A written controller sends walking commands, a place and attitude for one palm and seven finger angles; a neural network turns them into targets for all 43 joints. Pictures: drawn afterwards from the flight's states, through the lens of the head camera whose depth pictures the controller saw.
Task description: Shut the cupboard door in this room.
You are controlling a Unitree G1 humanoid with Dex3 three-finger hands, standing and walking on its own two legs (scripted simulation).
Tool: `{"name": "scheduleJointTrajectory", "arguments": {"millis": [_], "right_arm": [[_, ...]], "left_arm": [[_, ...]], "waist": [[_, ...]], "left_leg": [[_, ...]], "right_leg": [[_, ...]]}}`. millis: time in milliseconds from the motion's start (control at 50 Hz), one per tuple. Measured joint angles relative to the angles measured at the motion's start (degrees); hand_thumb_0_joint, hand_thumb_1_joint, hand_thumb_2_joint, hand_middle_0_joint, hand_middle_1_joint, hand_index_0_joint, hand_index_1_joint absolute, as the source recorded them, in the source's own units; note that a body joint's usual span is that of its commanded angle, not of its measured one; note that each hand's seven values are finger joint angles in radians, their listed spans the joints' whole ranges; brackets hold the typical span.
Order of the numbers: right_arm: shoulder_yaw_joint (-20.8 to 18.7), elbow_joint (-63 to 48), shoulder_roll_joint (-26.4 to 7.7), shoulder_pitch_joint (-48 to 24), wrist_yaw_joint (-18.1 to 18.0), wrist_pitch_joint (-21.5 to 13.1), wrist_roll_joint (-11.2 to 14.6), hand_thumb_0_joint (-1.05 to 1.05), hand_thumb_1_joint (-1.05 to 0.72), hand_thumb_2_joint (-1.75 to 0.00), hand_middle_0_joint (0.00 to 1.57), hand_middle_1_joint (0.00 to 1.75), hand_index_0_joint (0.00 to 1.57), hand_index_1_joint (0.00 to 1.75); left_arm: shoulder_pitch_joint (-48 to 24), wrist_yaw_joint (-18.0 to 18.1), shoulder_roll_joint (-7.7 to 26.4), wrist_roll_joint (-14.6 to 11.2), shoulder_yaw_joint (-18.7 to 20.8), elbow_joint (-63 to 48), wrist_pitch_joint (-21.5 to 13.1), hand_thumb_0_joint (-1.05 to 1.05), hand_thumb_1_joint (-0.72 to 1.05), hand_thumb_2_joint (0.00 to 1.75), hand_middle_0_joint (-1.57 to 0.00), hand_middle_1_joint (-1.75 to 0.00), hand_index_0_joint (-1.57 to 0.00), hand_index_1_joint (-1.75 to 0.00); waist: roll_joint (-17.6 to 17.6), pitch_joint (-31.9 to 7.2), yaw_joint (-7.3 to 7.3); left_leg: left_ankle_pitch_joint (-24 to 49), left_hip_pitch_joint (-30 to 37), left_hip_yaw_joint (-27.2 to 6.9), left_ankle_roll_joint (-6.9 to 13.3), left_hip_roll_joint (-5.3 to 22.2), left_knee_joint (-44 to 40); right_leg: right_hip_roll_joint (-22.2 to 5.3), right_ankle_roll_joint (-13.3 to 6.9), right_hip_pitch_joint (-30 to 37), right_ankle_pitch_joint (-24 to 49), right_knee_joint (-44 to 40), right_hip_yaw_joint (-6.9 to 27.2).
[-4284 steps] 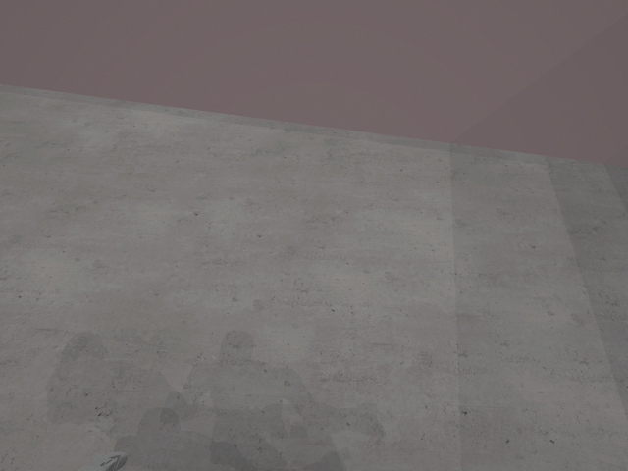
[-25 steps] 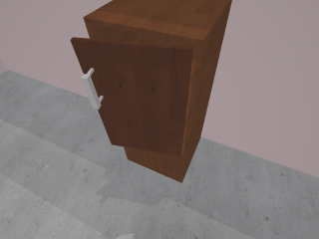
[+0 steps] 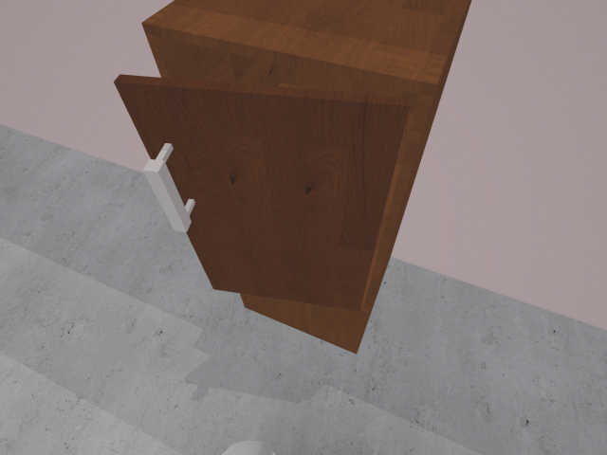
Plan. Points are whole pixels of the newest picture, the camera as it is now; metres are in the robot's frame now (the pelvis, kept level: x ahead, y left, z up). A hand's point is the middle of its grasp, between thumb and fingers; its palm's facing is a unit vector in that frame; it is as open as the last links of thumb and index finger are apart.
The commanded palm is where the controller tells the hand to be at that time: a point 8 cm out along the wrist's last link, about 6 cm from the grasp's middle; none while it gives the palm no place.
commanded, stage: come to a stop and stand still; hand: left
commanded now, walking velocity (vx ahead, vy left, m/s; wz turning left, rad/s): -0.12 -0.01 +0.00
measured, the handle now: (174, 189) +0.48 +0.25 +0.03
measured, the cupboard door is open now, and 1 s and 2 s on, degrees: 14 14 14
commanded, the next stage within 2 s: look again from close up in 0.90 s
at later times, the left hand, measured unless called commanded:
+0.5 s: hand out of the picture +0.03 +0.17 -0.16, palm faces -0.03 -0.97 -0.22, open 7.4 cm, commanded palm none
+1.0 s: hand out of the picture -0.05 +0.11 -0.17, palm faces +0.06 -0.99 -0.14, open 7.4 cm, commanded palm none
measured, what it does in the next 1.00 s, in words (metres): steps on the spot: right foot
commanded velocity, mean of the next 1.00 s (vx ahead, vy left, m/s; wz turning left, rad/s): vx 0.00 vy -0.03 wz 0.00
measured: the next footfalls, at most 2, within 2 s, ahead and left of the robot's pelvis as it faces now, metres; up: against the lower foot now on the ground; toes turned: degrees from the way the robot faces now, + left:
right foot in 0.42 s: -0.02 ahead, -0.13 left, +0.00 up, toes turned -7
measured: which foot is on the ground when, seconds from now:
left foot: down 0.00-1.00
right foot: down 0.00-0.12, up 0.14-0.40, down 0.42-1.00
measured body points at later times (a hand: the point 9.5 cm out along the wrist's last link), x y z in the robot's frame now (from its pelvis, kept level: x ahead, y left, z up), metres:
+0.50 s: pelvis -0.02 -0.02 +0.01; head +0.01 -0.03 +0.45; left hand +0.04 +0.22 -0.15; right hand -0.03 -0.25 -0.16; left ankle -0.03 +0.12 -0.73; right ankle -0.06 -0.14 -0.73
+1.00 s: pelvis -0.02 -0.04 +0.01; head -0.01 -0.04 +0.46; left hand -0.05 +0.16 -0.15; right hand -0.03 -0.25 -0.15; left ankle -0.03 +0.12 -0.73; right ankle -0.06 -0.14 -0.73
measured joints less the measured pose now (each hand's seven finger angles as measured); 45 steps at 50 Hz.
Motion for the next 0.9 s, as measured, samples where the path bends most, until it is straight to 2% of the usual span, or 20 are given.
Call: {"name": "scheduleJointTrajectory", "arguments": {"millis": [20, 60, 80, 100, 120, 180, 220, 280, 340, 380, 420, 440, 520, 560, 720, 900], "right_arm": [[-0.1, 0.0, -0.1, 0.2, 0.0, 0.1, 0.0, 0.01, -0.91, -0.90, 0.20, 0.30, 0.20, 0.30], [0.0, 0.0, -0.2, 0.7, 0.2, -0.1, 0.1, 0.01, -0.91, -0.90, 0.20, 0.30, 0.20, 0.30], [0.1, 0.0, -0.2, 1.0, 0.3, -0.3, 0.0, 0.01, -0.91, -0.90, 0.20, 0.30, 0.20, 0.30], [0.3, -0.1, -0.5, 1.6, 0.4, -0.7, -0.1, 0.01, -0.91, -0.90, 0.20, 0.30, 0.20, 0.30], [0.5, -0.1, -0.7, 2.3, 0.4, -1.1, -0.3, 0.01, -0.91, -0.90, 0.20, 0.30, 0.20, 0.30], [1.2, 0.4, 0.3, 3.3, 0.0, -1.6, -1.1, 0.01, -0.91, -0.90, 0.20, 0.30, 0.20, 0.30], [1.7, 0.3, 1.0, 4.5, -0.7, -2.0, -1.4, 0.01, -0.91, -0.90, 0.20, 0.30, 0.20, 0.30], [2.2, 0.7, 1.5, 5.9, -1.0, -2.3, -1.5, 0.01, -0.91, -0.90, 0.20, 0.30, 0.20, 0.30], [2.2, 1.6, 1.6, 7.0, -0.9, -2.3, -1.5, 0.01, -0.91, -0.90, 0.20, 0.30, 0.20, 0.30], [2.0, 2.4, 1.5, 7.6, -0.7, -2.3, -1.5, 0.01, -0.90, -0.90, 0.20, 0.30, 0.20, 0.30], [1.8, 3.2, 1.5, 8.5, -0.4, -2.2, -1.1, 0.01, -0.90, -0.90, 0.20, 0.30, 0.20, 0.30], [1.7, 3.7, 1.7, 8.8, -0.2, -2.2, -0.8, 0.01, -0.90, -0.90, 0.20, 0.30, 0.20, 0.30], [1.7, 5.6, 0.7, 8.8, 0.2, -2.0, -0.6, 0.01, -0.91, -0.90, 0.20, 0.30, 0.20, 0.30], [1.9, 6.3, 0.8, 9.1, 0.2, -2.3, -0.5, 0.01, -0.91, -0.90, 0.20, 0.30, 0.20, 0.30], [2.5, 8.3, 1.6, 9.5, 0.1, -2.5, -0.5, 0.01, -0.91, -0.90, 0.20, 0.30, 0.20, 0.30], [2.7, 8.6, 2.5, 9.6, -0.2, -2.8, -0.5, 0.00, -0.91, -0.90, 0.20, 0.30, 0.20, 0.30]], "left_arm": [[-0.5, 0.1, -0.1, 0.0, 0.0, -0.2, 0.0, 0.01, 0.91, 0.90, -0.20, -0.30, -0.20, -0.30], [-1.5, 0.4, 0.0, -0.1, 0.0, -0.5, 0.0, 0.01, 0.91, 0.90, -0.20, -0.30, -0.20, -0.30], [-1.8, 0.5, 0.1, -0.4, 0.0, -0.6, 0.0, 0.01, 0.90, 0.90, -0.20, -0.30, -0.20, -0.30], [-2.0, 0.6, 0.2, -0.6, 0.0, -0.7, 0.0, 0.01, 0.90, 0.90, -0.20, -0.30, -0.20, -0.30], [-2.3, 0.6, 0.2, -0.9, 0.0, -0.8, 0.2, 0.01, 0.90, 0.90, -0.20, -0.30, -0.20, -0.30], [-3.4, 0.9, 1.1, -1.1, 0.1, -0.6, 1.1, 0.01, 0.91, 0.90, -0.20, -0.30, -0.20, -0.30], [-4.2, 0.7, 1.4, -1.1, 0.3, -0.3, 1.7, 0.01, 0.91, 0.90, -0.20, -0.30, -0.20, -0.30], [-4.6, 0.1, 1.5, -1.3, 0.3, -0.2, 1.7, 0.01, 0.91, 0.90, -0.20, -0.30, -0.20, -0.30], [-4.3, -0.6, 1.2, -1.3, 0.1, 0.3, 1.7, 0.01, 0.91, 0.90, -0.20, -0.30, -0.20, -0.30], [-3.8, -0.9, 0.9, -1.4, -0.1, 0.8, 1.4, 0.01, 0.91, 0.90, -0.20, -0.30, -0.20, -0.30], [-2.8, -1.0, 0.8, -1.4, -0.4, 1.4, 0.7, 0.01, 0.91, 0.90, -0.20, -0.30, -0.20, -0.30], [-2.2, -0.9, 0.9, -1.4, -0.5, 1.8, 0.2, 0.01, 0.91, 0.90, -0.20, -0.30, -0.20, -0.30], [-0.6, -0.6, -1.1, -1.5, -1.7, 5.5, -0.8, 0.01, 0.91, 0.90, -0.20, -0.30, -0.20, -0.30], [0.4, -0.2, -1.3, -1.6, -1.9, 6.7, -1.2, 0.01, 0.92, 0.90, -0.20, -0.30, -0.20, -0.30], [3.4, 0.1, -2.6, -1.9, -2.5, 8.9, -1.7, 0.01, 0.92, 0.90, -0.20, -0.30, -0.20, -0.30], [6.1, 0.1, -4.8, -1.9, -2.8, 10.1, -1.9, 0.01, 0.91, 0.90, -0.20, -0.30, -0.20, -0.30]], "waist": [[-0.3, 0.1, -0.13], [-0.9, 0.2, -0.45], [-1.2, 0.1, -0.67], [-1.0, -0.1, -0.91], [-0.7, -0.4, -1.13], [-2.8, 0.2, -1.00], [-3.0, 0.5, -1.38], [-2.5, 0.9, -1.66], [-1.7, 0.7, -1.95], [-1.2, 0.3, -2.18], [-1.4, -0.5, -2.15], [-2.1, -1.1, -2.01], [0.1, -1.7, -3.18], [0.3, -2.3, -3.23], [0.5, -3.3, -1.98], [-0.2, -3.4, -1.15]], "left_leg": [[-0.6, 0.4, -0.2, -0.2, -0.5, 0.1], [1.5, 2.6, 0.0, -0.5, -0.9, -5.0], [5.3, 4.4, 0.1, -0.5, -0.8, -10.1], [13.0, 6.4, 0.0, -0.3, -0.1, -16.1], [14.2, 7.5, -0.1, 0.3, 0.4, -18.7], [9.9, 8.2, 1.1, 2.5, -0.2, -18.8], [10.6, 8.6, 0.9, 2.6, -0.1, -20.5], [12.9, 9.2, 0.4, 2.3, 0.6, -23.4], [14.1, 9.5, 0.4, 1.7, 1.5, -25.1], [14.4, 9.5, 0.4, 1.2, 2.0, -25.3], [13.9, 8.9, 0.6, 0.4, 1.9, -24.0], [13.3, 8.5, 1.1, 0.0, 1.5, -23.1], [14.7, 10.5, 0.4, -1.2, 2.8, -25.4], [15.3, 11.7, 0.2, -1.6, 3.0, -27.1], [16.9, 14.0, -0.8, -2.7, 4.3, -29.9], [17.2, 14.2, -1.3, -3.0, 4.7, -30.4]], "right_leg": [[-0.2, 0.2, 0.3, 0.4, -0.8, 0.1], [-0.5, 0.8, 0.6, 1.0, -1.6, 0.2], [-0.5, 1.2, 0.5, 0.9, -1.5, 0.2], [-0.2, 1.6, 0.2, 0.6, -0.8, 0.0], [0.1, 2.0, -0.4, -0.1, 0.4, -0.3], [0.8, 2.2, -3.6, -8.6, 10.9, 2.9], [2.1, 2.4, -5.7, -9.5, 18.1, 4.6], [2.5, 2.9, -6.3, -8.2, 20.7, 4.9], [1.6, 2.9, -4.4, -7.4, 15.8, 4.0], [0.9, 2.7, -1.5, -5.1, 8.6, 3.2], [0.1, 2.3, 2.6, 1.9, -1.5, 3.1], [-0.4, 2.2, 4.3, 1.0, -5.0, 3.7], [0.9, 2.0, 6.0, 0.8, -6.6, 3.1], [1.3, 1.6, 7.1, 1.7, -7.8, 2.8], [2.6, 0.3, 9.8, 3.3, -11.2, 1.8], [3.1, 0.0, 10.6, 3.9, -12.5, 1.4]]}}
